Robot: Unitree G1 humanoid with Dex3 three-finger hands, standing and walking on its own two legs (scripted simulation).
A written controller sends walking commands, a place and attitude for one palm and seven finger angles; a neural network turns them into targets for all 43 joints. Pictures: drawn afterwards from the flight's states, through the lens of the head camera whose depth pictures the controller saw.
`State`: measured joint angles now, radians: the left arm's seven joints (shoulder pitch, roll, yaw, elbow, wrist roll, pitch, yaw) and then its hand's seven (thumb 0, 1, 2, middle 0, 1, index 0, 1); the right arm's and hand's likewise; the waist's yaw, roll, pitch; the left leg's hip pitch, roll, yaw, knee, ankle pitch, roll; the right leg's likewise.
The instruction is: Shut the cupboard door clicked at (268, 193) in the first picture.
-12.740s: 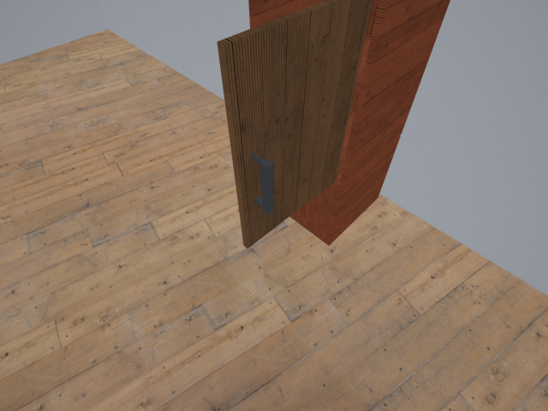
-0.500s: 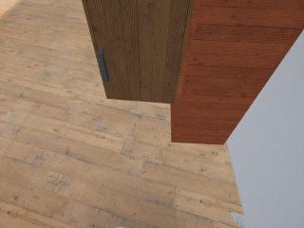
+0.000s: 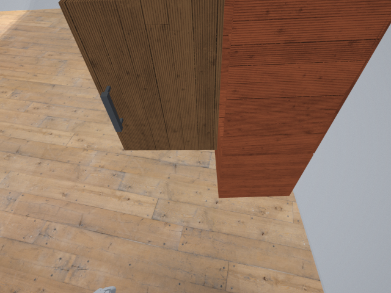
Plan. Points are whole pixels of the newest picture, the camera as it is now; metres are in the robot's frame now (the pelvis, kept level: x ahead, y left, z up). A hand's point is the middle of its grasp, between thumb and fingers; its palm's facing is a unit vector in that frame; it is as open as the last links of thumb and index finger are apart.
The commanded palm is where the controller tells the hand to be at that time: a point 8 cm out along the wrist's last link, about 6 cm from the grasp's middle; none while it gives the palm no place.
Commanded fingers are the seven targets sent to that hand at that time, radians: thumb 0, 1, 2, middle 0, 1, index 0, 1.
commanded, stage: take the last steps up to it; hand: left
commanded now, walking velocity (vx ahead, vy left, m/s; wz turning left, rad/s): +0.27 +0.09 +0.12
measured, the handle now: (113, 109) +0.68 +0.31 -0.07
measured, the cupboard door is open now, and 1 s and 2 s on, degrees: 88 88 88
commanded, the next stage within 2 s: come to a stop and stand still in 0.34 s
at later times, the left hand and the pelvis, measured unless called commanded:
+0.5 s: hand out of the picture +0.08 +0.20 -0.18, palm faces +0.16 -0.97 -0.16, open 7.3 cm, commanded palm none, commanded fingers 0.00 0.90 0.90 -0.20 -0.30 -0.20 -0.30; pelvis +0.17 +0.05 -0.01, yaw +4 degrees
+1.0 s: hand (124, 246) +0.25 +0.20 -0.15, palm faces +0.02 -0.96 -0.28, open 7.3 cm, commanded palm none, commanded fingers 0.00 0.90 0.90 -0.20 -0.30 -0.20 -0.30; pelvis +0.18 +0.00 +0.01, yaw +2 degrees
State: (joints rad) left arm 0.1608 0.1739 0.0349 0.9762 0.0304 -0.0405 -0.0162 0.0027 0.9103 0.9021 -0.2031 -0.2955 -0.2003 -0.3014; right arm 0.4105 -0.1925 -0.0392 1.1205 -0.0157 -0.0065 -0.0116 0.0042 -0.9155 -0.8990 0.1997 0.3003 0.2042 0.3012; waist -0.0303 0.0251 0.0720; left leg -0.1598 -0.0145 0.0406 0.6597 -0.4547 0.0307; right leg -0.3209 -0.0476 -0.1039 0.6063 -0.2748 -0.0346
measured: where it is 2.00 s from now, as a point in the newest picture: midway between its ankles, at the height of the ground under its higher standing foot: outside the picture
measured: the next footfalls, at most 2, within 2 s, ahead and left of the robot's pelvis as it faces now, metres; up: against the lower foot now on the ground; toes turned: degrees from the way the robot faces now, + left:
left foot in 0.44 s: +0.27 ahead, +0.17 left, +0.00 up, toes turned +10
right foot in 0.88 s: +0.21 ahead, -0.10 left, +0.00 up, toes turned -1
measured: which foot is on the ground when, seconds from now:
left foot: up 0.00-0.42, down 0.44-0.88, up 0.90-1.00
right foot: down 0.00-0.44, up 0.46-0.86, down 0.88-1.00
